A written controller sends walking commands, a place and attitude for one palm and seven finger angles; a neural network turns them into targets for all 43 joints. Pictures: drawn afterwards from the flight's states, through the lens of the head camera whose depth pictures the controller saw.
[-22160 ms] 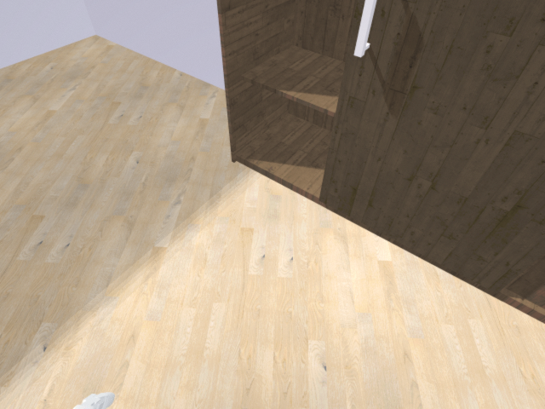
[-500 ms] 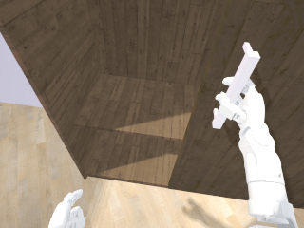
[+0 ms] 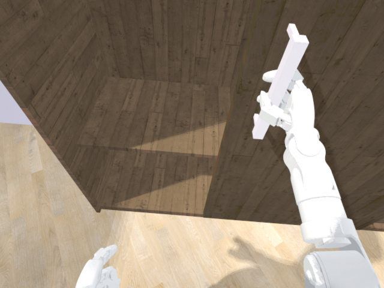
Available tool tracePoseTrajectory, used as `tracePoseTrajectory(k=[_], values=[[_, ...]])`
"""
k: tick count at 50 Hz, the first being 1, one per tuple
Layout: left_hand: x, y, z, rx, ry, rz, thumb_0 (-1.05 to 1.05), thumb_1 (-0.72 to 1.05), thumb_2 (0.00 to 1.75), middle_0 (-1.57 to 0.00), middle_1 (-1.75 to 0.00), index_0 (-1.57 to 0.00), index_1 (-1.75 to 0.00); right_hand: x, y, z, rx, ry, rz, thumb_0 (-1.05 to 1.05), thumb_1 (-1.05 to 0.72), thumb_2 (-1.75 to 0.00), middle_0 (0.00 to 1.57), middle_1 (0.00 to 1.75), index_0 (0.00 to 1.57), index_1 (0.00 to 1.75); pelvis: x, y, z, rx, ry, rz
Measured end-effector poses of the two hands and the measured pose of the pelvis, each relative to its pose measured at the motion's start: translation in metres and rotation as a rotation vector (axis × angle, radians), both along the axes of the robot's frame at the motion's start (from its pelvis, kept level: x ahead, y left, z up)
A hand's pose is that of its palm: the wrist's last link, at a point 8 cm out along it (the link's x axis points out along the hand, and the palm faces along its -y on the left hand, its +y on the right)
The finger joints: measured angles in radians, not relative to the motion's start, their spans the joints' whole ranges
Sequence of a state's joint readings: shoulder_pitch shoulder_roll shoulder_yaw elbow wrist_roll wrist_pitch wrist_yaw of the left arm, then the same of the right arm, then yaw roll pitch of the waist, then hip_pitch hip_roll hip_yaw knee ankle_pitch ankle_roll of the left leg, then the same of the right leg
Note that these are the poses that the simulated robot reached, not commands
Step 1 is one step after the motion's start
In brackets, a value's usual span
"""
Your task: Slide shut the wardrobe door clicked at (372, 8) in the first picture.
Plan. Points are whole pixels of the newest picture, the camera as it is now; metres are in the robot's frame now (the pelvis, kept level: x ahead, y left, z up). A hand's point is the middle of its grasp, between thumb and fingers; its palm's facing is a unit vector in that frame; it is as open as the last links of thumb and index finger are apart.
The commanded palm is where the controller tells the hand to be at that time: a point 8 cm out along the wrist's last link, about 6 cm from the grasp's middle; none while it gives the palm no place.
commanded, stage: step sideways, sliding the door along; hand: right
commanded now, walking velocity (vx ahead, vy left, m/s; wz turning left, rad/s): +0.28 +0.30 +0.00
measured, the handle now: (272, 89) +0.48 -0.13 +0.16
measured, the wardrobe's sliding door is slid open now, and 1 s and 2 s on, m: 0.54 0.52 0.31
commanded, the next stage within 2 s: none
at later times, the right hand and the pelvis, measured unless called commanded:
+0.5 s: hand (260, 107) +0.43 -0.10 +0.16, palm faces +0.20 +0.98 -0.09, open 6.3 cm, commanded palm +0.41 -0.09 +0.17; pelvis -0.01 +0.07 -0.01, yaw -6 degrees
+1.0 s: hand (246, 101) +0.45 -0.07 +0.16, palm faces +0.51 +0.86 -0.04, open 6.7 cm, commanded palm +0.41 -0.03 +0.15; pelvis +0.08 +0.19 +0.00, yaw -13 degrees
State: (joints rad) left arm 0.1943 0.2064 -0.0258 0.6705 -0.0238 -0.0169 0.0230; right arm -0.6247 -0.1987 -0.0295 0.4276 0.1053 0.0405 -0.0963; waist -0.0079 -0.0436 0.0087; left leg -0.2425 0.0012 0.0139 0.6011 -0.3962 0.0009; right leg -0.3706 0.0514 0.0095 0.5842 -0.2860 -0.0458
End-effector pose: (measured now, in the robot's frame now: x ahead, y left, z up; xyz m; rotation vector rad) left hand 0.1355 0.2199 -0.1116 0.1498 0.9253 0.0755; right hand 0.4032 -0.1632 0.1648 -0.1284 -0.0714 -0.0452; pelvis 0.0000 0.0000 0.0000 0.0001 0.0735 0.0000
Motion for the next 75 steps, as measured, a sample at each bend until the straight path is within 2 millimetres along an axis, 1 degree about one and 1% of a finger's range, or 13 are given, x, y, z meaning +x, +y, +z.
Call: tracePoseTrajectory(k=[7, 12, 19, 23, 27, 36, 42, 46, 54, 60, 67, 70, 75], values=[[-0.038, 0.022, -0.009, 0.003, 0.06, 0.047, 0.01, 0.9, 0.9, -0.2, -0.3, -0.2, -0.3, -0.002, 0.002, 0.002, -0.035, 0.014, -0.044, -0.02, -0.67, -0.81, 0.4, 1.38, 0.27, 1.4, -0.026, 0.016, 0.001, -0.01, -0.06, 0.009], [-0.062, 0.05, -0.025, 0.02, 0.113, 0.058, 0.01, 0.9, 0.9, -0.2, -0.3, -0.2, -0.3, -0.004, 0.008, 0.002, -0.035, 0.01, -0.102, -0.02, -0.7, -0.83, 0.39, 1.38, 0.23, 1.4, -0.031, 0.039, -0.01, 0.018, -0.112, -0.011], [-0.066, 0.085, -0.013, 0.108, 0.201, 0.029, 0.02, 0.9, 0.9, -0.2, -0.3, -0.2, -0.3, -0.005, 0.013, 0.001, 0.003, 0.003, -0.139, 0.0, -0.74, -0.85, 0.39, 1.38, 0.18, 1.4, -0.02, 0.058, -0.001, 0.002, -0.122, -0.078], [-0.041, 0.095, -0.013, 0.145, 0.164, -0.016, 0.02, 0.9, 0.9, -0.2, -0.3, -0.2, -0.3, -0.004, 0.013, -0.004, 0.019, -0.055, -0.135, 0.0, -0.73, -0.85, 0.39, 1.39, 0.19, 1.4, -0.014, 0.06, -0.009, -0.018, -0.11, -0.105], [-0.007, 0.089, -0.013, 0.093, 0.127, -0.055, 0.02, 0.9, 0.9, -0.2, -0.3, -0.2, -0.3, -0.004, 0.015, -0.006, 0.025, -0.083, -0.147, 0.0, -0.75, -0.85, 0.39, 1.39, 0.17, 1.4, -0.013, 0.073, -0.007, -0.035, -0.137, -0.112], [0.079, 0.074, -0.005, -0.029, 0.06, -0.231, 0.01, 0.9, 0.9, -0.2, -0.3, -0.2, -0.3, -0.004, 0.022, -0.007, 0.032, -0.096, -0.234, 0.0, -0.74, -0.86, 0.39, 1.4, 0.19, 1.37, 0.02, 0.129, 0.0, 0.027, -0.141, -0.139], [0.152, 0.097, -0.019, -0.091, -0.043, -0.316, 0.01, 0.9, 0.9, -0.2, -0.3, -0.2, -0.3, -0.003, 0.031, -0.008, -0.005, -0.132, -0.388, -0.01, -0.69, -0.85, 0.42, 1.4, 0.21, 1.35, 0.058, 0.18, -0.019, 0.035, -0.184, -0.163], [0.186, 0.125, -0.013, -0.053, -0.077, -0.291, 0.01, 0.9, 0.9, -0.2, -0.3, -0.2, -0.3, -0.004, 0.04, -0.006, -0.017, -0.104, -0.461, -0.02, -0.68, -0.85, 0.44, 1.4, 0.16, 1.37, 0.07, 0.192, -0.01, 0.009, -0.182, -0.216], [0.217, 0.162, 0.013, 0.066, -0.13, -0.267, 0.01, 0.91, 0.9, -0.2, -0.3, -0.19, -0.3, -0.003, 0.064, -0.011, 0.078, -0.194, -0.446, 0.02, -0.72, -0.84, 0.44, 1.4, 0.12, 1.36, 0.093, 0.196, -0.006, -0.013, -0.138, -0.222], [0.225, 0.153, 0.02, 0.001, -0.129, -0.318, 0.02, 0.91, 0.9, -0.2, -0.3, -0.19, -0.3, -0.003, 0.089, -0.011, 0.089, -0.197, -0.437, 0.02, -0.74, -0.82, 0.41, 1.4, 0.11, 1.32, 0.114, 0.208, 0.004, 0.008, -0.126, -0.191], [0.243, 0.137, 0.003, -0.138, -0.165, -0.379, 0.02, 0.9, 0.9, -0.2, -0.3, -0.2, -0.3, -0.002, 0.124, -0.013, 0.052, -0.218, -0.45, 0.0, -0.74, -0.83, 0.41, 1.4, 0.08, 1.31, 0.135, 0.23, -0.005, 0.007, -0.141, -0.163], [0.251, 0.14, 0.0, -0.15, -0.158, -0.37, 0.02, 0.9, 0.9, -0.2, -0.3, -0.2, -0.3, -0.002, 0.139, -0.013, 0.046, -0.221, -0.443, 0.0, -0.74, -0.83, 0.42, 1.4, 0.07, 1.31, 0.139, 0.237, -0.004, 0.022, -0.139, -0.182], [0.256, 0.164, 0.018, -0.073, -0.173, -0.304, 0.02, 0.9, 0.9, -0.2, -0.3, -0.2, -0.3, -0.002, 0.16, -0.013, 0.095, -0.22, -0.364, 0.02, -0.75, -0.82, 0.41, 1.4, 0.09, 1.29, 0.14, 0.232, 0.004, -0.001, -0.101, -0.163]])
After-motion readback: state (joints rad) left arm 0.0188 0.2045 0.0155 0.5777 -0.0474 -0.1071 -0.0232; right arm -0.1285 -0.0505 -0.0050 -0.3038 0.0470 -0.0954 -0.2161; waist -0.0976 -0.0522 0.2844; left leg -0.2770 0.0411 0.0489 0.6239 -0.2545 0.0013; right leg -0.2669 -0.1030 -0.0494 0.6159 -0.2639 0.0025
